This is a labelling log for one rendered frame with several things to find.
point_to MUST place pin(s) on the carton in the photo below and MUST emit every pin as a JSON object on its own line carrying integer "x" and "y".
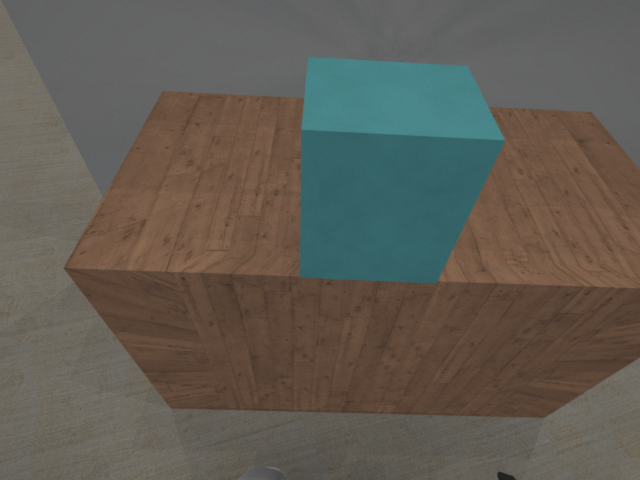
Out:
{"x": 393, "y": 158}

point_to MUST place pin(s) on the pedestal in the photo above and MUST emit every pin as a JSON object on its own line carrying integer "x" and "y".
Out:
{"x": 192, "y": 259}

